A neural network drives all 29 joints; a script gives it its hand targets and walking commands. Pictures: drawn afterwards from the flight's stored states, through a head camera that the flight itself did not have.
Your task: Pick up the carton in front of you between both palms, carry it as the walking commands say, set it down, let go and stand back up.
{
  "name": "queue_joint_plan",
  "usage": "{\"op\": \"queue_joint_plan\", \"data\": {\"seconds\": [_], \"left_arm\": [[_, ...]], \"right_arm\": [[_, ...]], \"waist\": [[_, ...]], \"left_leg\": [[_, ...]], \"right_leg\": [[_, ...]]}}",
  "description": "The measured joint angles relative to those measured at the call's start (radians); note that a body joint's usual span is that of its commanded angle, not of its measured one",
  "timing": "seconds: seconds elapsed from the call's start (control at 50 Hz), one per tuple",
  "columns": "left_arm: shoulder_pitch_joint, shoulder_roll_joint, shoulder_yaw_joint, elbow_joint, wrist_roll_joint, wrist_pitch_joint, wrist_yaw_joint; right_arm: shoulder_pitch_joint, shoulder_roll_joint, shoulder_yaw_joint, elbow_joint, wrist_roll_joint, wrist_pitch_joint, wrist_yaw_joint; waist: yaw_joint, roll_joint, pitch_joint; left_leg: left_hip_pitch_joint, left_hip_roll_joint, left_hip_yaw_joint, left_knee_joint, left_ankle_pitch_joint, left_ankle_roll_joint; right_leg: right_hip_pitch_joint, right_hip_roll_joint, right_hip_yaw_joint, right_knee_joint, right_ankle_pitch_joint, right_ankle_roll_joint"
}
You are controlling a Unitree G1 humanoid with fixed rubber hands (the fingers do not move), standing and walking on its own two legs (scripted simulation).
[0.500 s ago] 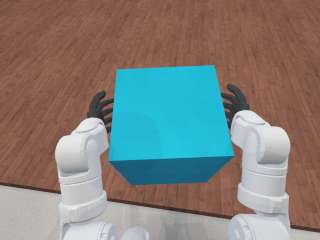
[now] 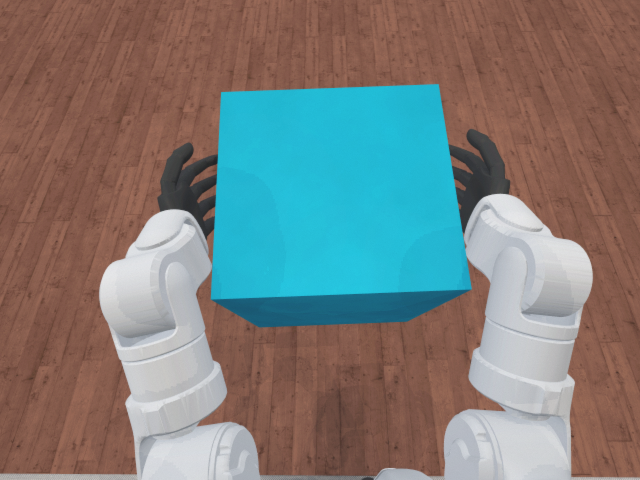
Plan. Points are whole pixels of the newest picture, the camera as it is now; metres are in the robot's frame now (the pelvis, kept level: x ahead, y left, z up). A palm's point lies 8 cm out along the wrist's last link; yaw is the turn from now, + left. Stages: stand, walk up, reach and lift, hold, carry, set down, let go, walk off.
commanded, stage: carry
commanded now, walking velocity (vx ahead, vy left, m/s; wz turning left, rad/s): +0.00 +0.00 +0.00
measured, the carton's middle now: (331, 228) +0.39 -0.03 +0.04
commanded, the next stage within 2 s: none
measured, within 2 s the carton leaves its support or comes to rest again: neither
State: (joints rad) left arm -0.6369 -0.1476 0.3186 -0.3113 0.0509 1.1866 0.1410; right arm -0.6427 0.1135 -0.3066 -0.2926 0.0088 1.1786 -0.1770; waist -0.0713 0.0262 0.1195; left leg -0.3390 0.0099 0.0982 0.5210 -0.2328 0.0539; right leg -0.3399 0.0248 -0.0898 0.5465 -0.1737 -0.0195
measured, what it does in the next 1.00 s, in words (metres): climbs: left foot 0.08 m higher, then right foot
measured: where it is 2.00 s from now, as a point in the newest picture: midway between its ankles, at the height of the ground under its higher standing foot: (344, 398)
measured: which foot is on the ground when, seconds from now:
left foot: down 0.00-0.02, up 0.04-0.28, down 0.30-1.00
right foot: down 0.00-0.28, up 0.30-0.60, down 0.62-1.00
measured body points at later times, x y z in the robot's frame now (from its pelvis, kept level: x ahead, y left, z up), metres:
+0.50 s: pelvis +0.21 +0.00 +0.06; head +0.26 -0.02 +0.50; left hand +0.58 +0.10 +0.14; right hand +0.54 -0.20 +0.13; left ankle +0.29 +0.02 -0.66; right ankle +0.16 -0.11 -0.61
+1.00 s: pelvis +0.28 -0.03 +0.07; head +0.24 -0.03 +0.52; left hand +0.63 +0.11 +0.20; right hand +0.62 -0.19 +0.20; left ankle +0.29 +0.02 -0.66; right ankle +0.26 -0.12 -0.66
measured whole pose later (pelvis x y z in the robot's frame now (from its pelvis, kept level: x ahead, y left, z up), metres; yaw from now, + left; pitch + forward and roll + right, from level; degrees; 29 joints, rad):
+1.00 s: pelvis +0.28 -0.03 +0.07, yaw -1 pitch +2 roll +0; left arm -0.57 -0.07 0.25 0.15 0.07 1.16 0.14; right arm -0.56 0.08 -0.27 0.13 -0.10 1.16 -0.14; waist 0.01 0.00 -0.15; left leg -0.29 -0.06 0.11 0.51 -0.26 0.10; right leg -0.25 0.02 -0.08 0.53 -0.31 -0.04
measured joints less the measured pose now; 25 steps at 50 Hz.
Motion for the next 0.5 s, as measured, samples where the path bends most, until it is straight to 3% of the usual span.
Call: {"op": "queue_joint_plan", "data": {"seconds": [0.02, 0.04, 0.08, 0.12, 0.18, 0.22, 0.28, 0.3, 0.32, 0.36, 0.38, 0.44, 0.5], "left_arm": [[0.004, -0.002, -0.007, -0.017, 0.002, -0.006, 0.000], [0.003, 0.002, -0.014, -0.032, 0.005, -0.012, 0.000], [0.004, 0.017, -0.031, -0.041, 0.001, -0.017, 0.005], [0.012, 0.026, -0.043, -0.035, -0.014, -0.009, 0.013], [0.014, 0.039, -0.041, -0.007, -0.036, 0.006, 0.021], [0.016, 0.051, -0.029, 0.027, -0.051, 0.010, 0.022], [0.035, 0.071, -0.013, 0.087, -0.063, 0.014, 0.013], [0.036, 0.084, -0.010, 0.109, -0.062, 0.015, 0.005], [0.027, 0.097, -0.011, 0.143, -0.062, 0.008, -0.003], [0.018, 0.103, -0.017, 0.213, -0.047, -0.011, -0.015], [0.025, 0.093, -0.019, 0.238, -0.032, -0.016, -0.018], [0.065, 0.044, -0.016, 0.263, 0.018, -0.025, -0.022], [0.104, 0.011, -0.012, 0.254, 0.056, -0.047, -0.030]], "right_arm": [[-0.003, -0.012, 0.008, -0.010, 0.009, -0.002, 0.000], [-0.013, -0.025, 0.018, -0.013, 0.017, -0.007, 0.001], [-0.018, -0.044, 0.035, -0.014, 0.023, -0.013, 0.004], [-0.016, -0.046, 0.034, -0.012, 0.020, 0.000, 0.006], [-0.017, -0.029, 0.025, 0.002, -0.005, 0.019, 0.011], [-0.014, -0.011, 0.024, 0.026, -0.032, 0.023, 0.013], [-0.003, 0.017, 0.036, 0.085, -0.078, 0.020, 0.015], [-0.003, 0.026, 0.042, 0.110, -0.095, 0.017, 0.015], [-0.005, 0.028, 0.046, 0.133, -0.109, 0.008, 0.016], [0.006, 0.013, 0.055, 0.186, -0.117, -0.009, 0.018], [0.022, 0.004, 0.059, 0.206, -0.111, -0.012, 0.019], [0.071, -0.013, 0.055, 0.243, -0.084, -0.020, 0.021], [0.097, -0.022, 0.058, 0.272, -0.059, -0.052, 0.023]], "waist": [[0.011, 0.000, -0.005], [0.030, -0.006, -0.003], [0.062, -0.036, -0.005], [0.096, -0.055, -0.020], [0.144, -0.061, -0.039], [0.158, -0.052, -0.048], [0.129, -0.023, -0.061], [0.109, -0.023, -0.062], [0.093, -0.036, -0.060], [0.060, -0.052, -0.053], [0.045, -0.052, -0.053], [0.008, -0.025, -0.055], [-0.017, 0.001, -0.053]], "left_leg": [[-0.038, 0.002, -0.001, 0.093, 0.003, 0.003], [-0.090, -0.001, -0.011, 0.238, -0.088, -0.001], [-0.212, -0.032, -0.042, 0.564, -0.270, 0.001], [-0.339, -0.054, -0.048, 0.813, -0.369, 0.012], [-0.519, -0.058, -0.009, 0.981, -0.432, 0.019], [-0.567, -0.054, 0.031, 0.835, -0.351, 0.017], [-0.444, -0.076, 0.083, 0.386, -0.017, 0.019], [-0.381, -0.083, 0.095, 0.290, 0.096, 0.080], [-0.349, -0.094, 0.105, 0.279, 0.080, 0.118], [-0.299, -0.112, 0.113, 0.262, 0.007, 0.141], [-0.272, -0.117, 0.113, 0.238, 0.004, 0.137], [-0.182, -0.113, 0.101, 0.123, 0.043, 0.114], [-0.103, -0.093, 0.081, 0.015, 0.074, 0.111]], "right_leg": [[0.072, 0.003, -0.005, -0.115, 0.001, -0.013], [0.108, 0.006, 0.002, -0.160, -0.053, -0.030], [0.144, -0.003, 0.023, -0.174, -0.122, -0.053], [0.174, -0.010, 0.045, -0.188, -0.142, -0.062], [0.220, -0.012, 0.090, -0.192, -0.139, -0.071], [0.265, -0.010, 0.093, -0.193, -0.125, -0.073], [0.276, -0.007, 0.038, -0.046, -0.066, -0.048], [0.235, -0.010, 0.031, 0.119, -0.043, -0.028], [0.161, -0.005, 0.064, 0.343, -0.089, 0.000], [0.017, 0.025, 0.134, 0.715, -0.169, 0.020], [-0.038, 0.032, 0.151, 0.815, -0.191, 0.018], [-0.145, 0.020, 0.148, 0.833, -0.247, 0.005], [-0.152, 0.003, 0.116, 0.544, -0.351, 0.003]]}}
